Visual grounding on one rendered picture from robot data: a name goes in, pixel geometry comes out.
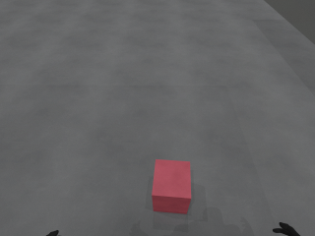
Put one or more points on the carton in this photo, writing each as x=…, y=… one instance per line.
x=171, y=186

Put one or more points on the robot right hand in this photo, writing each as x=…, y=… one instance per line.
x=286, y=230

